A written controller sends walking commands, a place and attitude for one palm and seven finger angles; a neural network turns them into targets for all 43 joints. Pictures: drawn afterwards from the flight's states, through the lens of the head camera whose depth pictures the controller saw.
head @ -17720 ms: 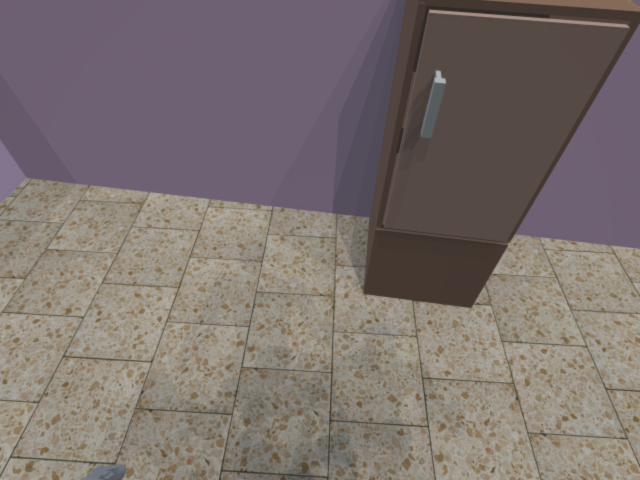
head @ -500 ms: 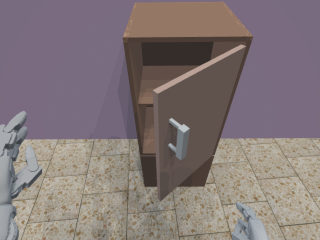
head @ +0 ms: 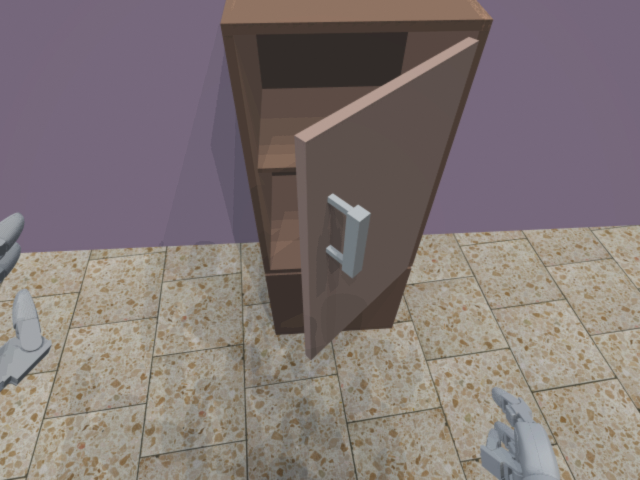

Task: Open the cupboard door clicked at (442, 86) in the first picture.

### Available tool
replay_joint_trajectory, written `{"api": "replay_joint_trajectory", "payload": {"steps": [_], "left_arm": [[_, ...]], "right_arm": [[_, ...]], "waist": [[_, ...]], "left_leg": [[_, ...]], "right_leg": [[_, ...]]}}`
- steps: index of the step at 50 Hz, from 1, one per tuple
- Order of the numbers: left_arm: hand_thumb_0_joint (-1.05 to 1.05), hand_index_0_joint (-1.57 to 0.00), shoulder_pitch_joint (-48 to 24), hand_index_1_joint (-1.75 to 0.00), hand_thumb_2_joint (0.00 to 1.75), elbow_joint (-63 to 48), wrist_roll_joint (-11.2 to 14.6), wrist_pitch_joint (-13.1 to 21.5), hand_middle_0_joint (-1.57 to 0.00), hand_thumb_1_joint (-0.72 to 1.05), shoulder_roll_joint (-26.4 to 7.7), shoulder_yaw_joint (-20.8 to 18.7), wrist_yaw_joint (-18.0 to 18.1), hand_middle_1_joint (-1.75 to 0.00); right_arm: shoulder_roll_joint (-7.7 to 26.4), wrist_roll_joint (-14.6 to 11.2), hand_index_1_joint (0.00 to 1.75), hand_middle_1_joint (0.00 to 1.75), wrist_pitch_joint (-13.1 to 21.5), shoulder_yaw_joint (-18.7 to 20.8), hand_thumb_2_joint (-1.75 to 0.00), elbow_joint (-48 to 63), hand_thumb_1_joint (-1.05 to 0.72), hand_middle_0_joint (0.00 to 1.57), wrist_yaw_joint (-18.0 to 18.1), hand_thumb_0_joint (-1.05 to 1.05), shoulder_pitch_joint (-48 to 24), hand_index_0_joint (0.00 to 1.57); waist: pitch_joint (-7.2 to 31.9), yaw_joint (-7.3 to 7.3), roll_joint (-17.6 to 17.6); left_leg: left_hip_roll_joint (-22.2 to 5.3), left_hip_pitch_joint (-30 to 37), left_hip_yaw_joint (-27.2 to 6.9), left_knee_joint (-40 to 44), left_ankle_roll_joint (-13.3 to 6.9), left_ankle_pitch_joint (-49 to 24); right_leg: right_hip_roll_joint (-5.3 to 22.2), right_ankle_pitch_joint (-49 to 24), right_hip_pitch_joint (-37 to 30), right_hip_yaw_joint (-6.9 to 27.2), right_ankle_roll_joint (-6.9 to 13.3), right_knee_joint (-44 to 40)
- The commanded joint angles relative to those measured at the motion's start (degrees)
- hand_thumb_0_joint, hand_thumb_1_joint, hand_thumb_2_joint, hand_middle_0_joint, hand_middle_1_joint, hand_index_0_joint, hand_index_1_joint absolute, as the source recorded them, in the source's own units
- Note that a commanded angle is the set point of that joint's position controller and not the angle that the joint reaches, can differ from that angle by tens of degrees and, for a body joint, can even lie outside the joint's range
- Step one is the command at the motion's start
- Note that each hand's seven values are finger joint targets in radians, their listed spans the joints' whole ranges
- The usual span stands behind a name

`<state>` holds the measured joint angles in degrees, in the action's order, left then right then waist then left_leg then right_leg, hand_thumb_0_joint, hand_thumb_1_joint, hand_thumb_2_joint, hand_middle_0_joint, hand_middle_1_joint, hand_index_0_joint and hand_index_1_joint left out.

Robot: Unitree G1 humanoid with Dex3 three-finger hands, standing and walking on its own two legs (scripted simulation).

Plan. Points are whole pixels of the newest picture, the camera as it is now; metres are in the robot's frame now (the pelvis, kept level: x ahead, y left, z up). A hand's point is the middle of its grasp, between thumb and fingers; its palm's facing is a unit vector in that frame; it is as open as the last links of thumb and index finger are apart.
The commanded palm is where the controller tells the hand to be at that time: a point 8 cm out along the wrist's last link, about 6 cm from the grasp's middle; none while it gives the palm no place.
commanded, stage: step back with the hand held close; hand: left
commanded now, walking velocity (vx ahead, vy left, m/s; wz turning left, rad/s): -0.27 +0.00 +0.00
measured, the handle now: (344, 236) +0.43 +0.00 +0.05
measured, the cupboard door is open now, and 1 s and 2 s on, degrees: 41 41 41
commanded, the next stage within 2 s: stop stepping back and stand still in 0.98 s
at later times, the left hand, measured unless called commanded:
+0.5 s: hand out of the picture +0.14 +0.27 +0.16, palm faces +0.47 -0.76 -0.45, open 7.4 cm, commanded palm +0.06 +0.31 +0.18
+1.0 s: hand out of the picture +0.07 +0.27 +0.15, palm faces +0.35 -0.77 -0.53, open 7.4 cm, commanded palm -0.01 +0.30 +0.18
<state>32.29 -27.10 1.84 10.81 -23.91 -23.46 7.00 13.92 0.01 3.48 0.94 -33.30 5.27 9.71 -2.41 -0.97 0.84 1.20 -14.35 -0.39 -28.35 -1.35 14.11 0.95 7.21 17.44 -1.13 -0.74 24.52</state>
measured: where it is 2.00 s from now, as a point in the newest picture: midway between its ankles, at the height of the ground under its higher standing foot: outside the picture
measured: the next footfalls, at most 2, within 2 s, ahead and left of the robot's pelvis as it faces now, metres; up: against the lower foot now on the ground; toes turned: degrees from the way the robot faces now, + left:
right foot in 0.70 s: -0.08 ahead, -0.11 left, +0.00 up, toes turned +7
left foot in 0.94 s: -0.11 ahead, +0.08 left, +0.00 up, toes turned +3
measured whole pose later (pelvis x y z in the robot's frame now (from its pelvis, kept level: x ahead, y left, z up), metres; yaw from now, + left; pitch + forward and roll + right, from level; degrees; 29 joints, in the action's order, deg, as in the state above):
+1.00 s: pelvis -0.14 +0.00 +0.00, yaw +2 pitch +5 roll +0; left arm 30.7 -31.2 1.5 13.0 -28.5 -26.0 6.5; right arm 10.9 0.5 6.8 0.8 -33.5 4.6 6.0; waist -1.8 0.2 -4.2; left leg 2.4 -18.2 1.6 -27.3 -2.9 13.0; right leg -3.0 17.8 22.8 4.0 -0.2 35.0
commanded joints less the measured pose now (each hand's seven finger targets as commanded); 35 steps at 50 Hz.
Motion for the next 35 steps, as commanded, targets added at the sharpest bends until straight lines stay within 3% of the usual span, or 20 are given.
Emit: {"api": "replay_joint_trajectory", "payload": {"steps": [1, 7, 9, 12, 16, 19, 20, 22, 24, 25, 27, 28, 29, 30, 31, 32, 33, 34, 35], "left_arm": [[0.00, -0.20, -0.9, -0.30, 0.90, -11.1, -0.3, 4.0, -0.20, 0.90, -9.7, -8.2, 2.1, -0.30], [0.00, -0.20, -4.1, -0.30, 0.90, -12.6, -2.1, 5.4, -0.20, 0.90, -9.0, -8.2, 2.5, -0.30], [0.00, -0.20, -5.7, -0.30, 0.90, -13.7, -2.7, 6.0, -0.20, 0.90, -9.9, -9.2, 2.6, -0.30], [0.00, -0.20, -6.0, -0.30, 0.90, -13.6, -3.0, 6.7, -0.20, 0.90, -9.3, -9.4, 2.6, -0.30], [0.00, -0.20, -8.0, -0.30, 0.90, -13.6, -2.8, 7.4, -0.20, 0.90, -9.4, -9.1, 2.4, -0.30], [0.00, -0.20, -9.5, -0.30, 0.90, -14.2, -2.2, 7.8, -0.20, 0.90, -10.8, -9.5, 2.7, -0.30], [0.00, -0.20, -8.6, -0.30, 0.90, -13.4, -1.8, 7.9, -0.20, 0.90, -10.4, -9.2, 2.9, -0.30], [0.00, -0.20, -7.5, -0.30, 0.90, -13.3, -1.3, 8.1, -0.20, 0.90, -10.6, -9.2, 3.1, -0.30], [0.00, -0.20, -4.9, -0.30, 0.90, -13.0, -1.1, 8.4, -0.20, 0.90, -11.4, -10.6, 3.4, -0.30], [0.00, -0.20, -3.9, -0.30, 0.90, -13.9, -1.0, 8.5, -0.20, 0.90, -10.7, -10.5, 3.3, -0.30], [0.00, -0.20, -3.4, -0.30, 0.90, -15.7, -1.9, 8.8, -0.20, 0.90, -10.7, -12.1, 3.2, -0.30], [0.00, -0.20, -3.4, -0.30, 0.90, -16.6, -2.3, 9.1, -0.20, 0.90, -10.7, -12.5, 3.0, -0.30], [0.00, -0.20, -2.4, -0.30, 0.90, -15.9, -2.2, 9.2, -0.20, 0.90, -11.2, -12.7, 2.7, -0.30], [0.00, -0.20, -1.9, -0.30, 0.90, -15.0, -2.3, 9.2, -0.20, 0.90, -10.2, -12.1, 2.3, -0.30], [0.00, -0.20, -1.8, -0.30, 0.90, -13.9, -2.4, 9.2, -0.20, 0.90, -9.9, -12.1, 2.3, -0.30], [0.00, -0.20, -1.9, -0.30, 0.90, -13.1, -2.0, 9.3, -0.20, 0.90, -8.8, -10.8, 2.2, -0.30], [0.00, -0.20, -1.9, -0.30, 0.90, -13.4, -0.9, 9.1, -0.20, 0.90, -8.1, -9.0, 2.1, -0.30], [0.00, -0.20, -3.8, -0.30, 0.90, -14.3, -1.0, 9.4, -0.20, 0.90, -8.3, -8.3, 2.0, -0.30], [0.00, -0.20, -4.6, -0.30, 0.90, -14.5, -0.5, 9.8, -0.20, 0.90, -8.8, -7.6, 2.0, -0.30]], "right_arm": [[6.6, 0.0, 0.30, 0.30, 3.1, 2.3, -0.90, 9.6, -0.90, 0.20, 0.5, 0.00, -4.7, 0.20], [7.6, 0.1, 0.30, 0.30, 4.6, 2.2, -0.90, 10.8, -0.90, 0.20, 0.6, 0.00, -3.6, 0.20], [7.9, 0.3, 0.30, 0.30, 5.2, 2.3, -0.90, 10.8, -0.90, 0.20, 0.7, 0.00, -3.4, 0.20], [7.4, 0.2, 0.30, 0.30, 6.1, 2.3, -0.90, 10.8, -0.90, 0.20, 0.4, 0.00, -2.3, 0.20], [7.2, 0.4, 0.30, 0.30, 7.1, 2.3, -0.90, 10.0, -0.90, 0.20, 0.0, 0.00, -1.3, 0.20], [6.9, 0.6, 0.30, 0.30, 7.4, 2.3, -0.90, 9.1, -0.90, 0.20, -0.1, 0.00, -1.4, 0.20], [6.2, 0.6, 0.30, 0.30, 7.2, 1.9, -0.90, 8.8, -0.90, 0.20, -0.1, 0.00, -1.3, 0.20], [6.3, 0.4, 0.30, 0.30, 6.9, 2.1, -0.90, 8.3, -0.90, 0.20, -0.3, 0.00, -1.0, 0.20], [6.5, 0.5, 0.30, 0.30, 6.6, 2.3, -0.90, 8.0, -0.90, 0.20, -0.2, 0.00, -1.7, 0.20], [6.6, 0.4, 0.30, 0.30, 6.6, 2.2, -0.90, 8.5, -0.90, 0.20, -0.2, 0.00, -1.9, 0.20], [7.6, 0.2, 0.30, 0.30, 7.0, 2.7, -0.90, 9.3, -0.90, 0.20, 0.0, 0.00, -2.5, 0.20], [7.3, 0.4, 0.30, 0.30, 7.5, 3.1, -0.90, 9.4, -0.90, 0.20, 0.0, 0.00, -2.5, 0.20], [6.8, 0.3, 0.30, 0.30, 8.1, 3.6, -0.90, 9.2, -0.90, 0.20, -0.1, 0.00, -2.6, 0.20], [7.1, 0.7, 0.30, 0.30, 8.6, 4.0, -0.90, 9.2, -0.90, 0.20, -0.3, 0.00, -2.7, 0.20], [6.8, 1.2, 0.30, 0.30, 8.8, 3.9, -0.90, 8.8, -0.90, 0.20, -0.3, 0.00, -2.2, 0.20], [6.3, 1.6, 0.30, 0.30, 9.3, 3.5, -0.90, 7.7, -0.90, 0.20, -0.6, 0.00, -1.6, 0.20], [5.8, 1.6, 0.30, 0.30, 9.9, 3.2, -0.90, 6.3, -0.90, 0.20, -1.1, 0.00, -1.4, 0.20], [6.4, 2.3, 0.30, 0.30, 10.4, 3.1, -0.90, 5.5, -0.90, 0.20, -1.0, 0.00, -2.8, 0.20], [5.8, 2.0, 0.30, 0.30, 10.5, 2.7, -0.90, 4.1, -0.90, 0.20, -1.3, 0.00, -2.7, 0.20]], "waist": [[8.2, -0.33, 1.7], [5.0, 0.14, 4.1], [5.2, 0.06, 6.3], [5.6, 0.25, 5.7], [3.8, 0.90, 1.2], [3.3, 1.02, -0.5], [3.8, 1.01, -2.5], [5.3, 1.23, -2.8], [6.5, 1.11, 0.5], [7.1, 1.07, 2.5], [8.9, 0.40, 11.0], [10.3, 0.01, 12.7], [11.5, 0.04, 11.8], [9.1, -0.08, 9.8], [5.9, 0.02, 8.6], [4.7, 0.25, 7.5], [5.9, 0.47, 7.0], [5.2, 0.75, 9.1], [8.2, 0.60, 6.8]], "left_leg": [[-4.4, -9.7, -3.7, 6.2, -1.5, -3.6], [-6.6, -26.3, -7.3, 10.5, -4.3, 21.3], [-7.4, -30.2, -8.9, 12.0, -4.9, 24.5], [-7.3, -32.8, -8.5, 9.9, -5.3, 25.6], [-4.5, -28.7, -6.3, 4.0, -3.6, 25.3], [-2.0, -20.5, -4.4, -1.0, -1.7, 22.0], [-1.5, -17.7, -4.0, -2.5, -1.2, 19.8], [-1.0, -13.7, -3.5, -4.3, -0.6, 17.7], [-2.2, -14.9, -5.3, -0.8, -1.2, 17.5], [-3.9, -19.1, -7.2, 3.4, -2.0, 19.1], [-11.2, -32.9, -14.5, 14.3, -5.6, 25.0], [-13.8, -34.2, -16.3, 16.0, -6.8, 22.2], [-15.4, -32.8, -17.5, 16.4, -7.5, 19.9], [-16.7, -34.5, -17.7, 16.9, -8.5, 22.8], [-16.4, -33.7, -17.5, 15.5, -8.9, 20.4], [-15.6, -26.8, -16.3, 12.7, -8.1, 12.0], [-14.0, -15.4, -14.7, 8.9, -6.5, -0.5], [-13.1, -12.3, -13.0, 6.6, -5.6, -7.0], [-10.9, -5.1, -10.5, 1.7, -3.8, -17.1]], "right_leg": [[1.9, -3.7, -11.2, 3.1, 0.6, 0.7], [0.1, 5.1, -16.4, 3.9, 0.0, 7.5], [-1.0, 3.7, -18.8, 3.6, -0.2, 11.2], [-1.2, 0.7, -19.9, 5.0, -0.1, 14.3], [1.1, 7.8, -11.6, 9.2, 1.1, 7.6], [3.4, 16.1, -1.6, 11.8, 2.5, -0.3], [4.3, 17.1, 1.0, 11.6, 2.8, -1.7], [5.3, 18.1, 4.3, 10.7, 3.1, -3.3], [4.0, 15.2, 2.1, 9.0, 2.6, -0.6], [2.2, 12.9, -2.3, 7.1, 1.7, 3.9], [-3.8, 3.7, -16.9, 2.9, -0.6, 21.0], [-5.7, 0.4, -20.0, 2.1, -1.0, 26.4], [-6.4, 5.0, -19.7, 3.0, -1.0, 28.8], [-6.9, 11.1, -19.2, 4.2, -1.0, 30.3], [-6.9, 13.5, -16.3, 4.8, -0.5, 27.6], [-6.2, 14.2, -11.3, 4.9, 0.2, 21.6], [-5.2, 13.3, -4.4, 4.7, 1.0, 13.7], [-4.1, 9.2, -3.0, 6.0, 1.2, 9.0], [-1.7, -2.6, -1.1, 8.4, 2.0, 2.3]]}}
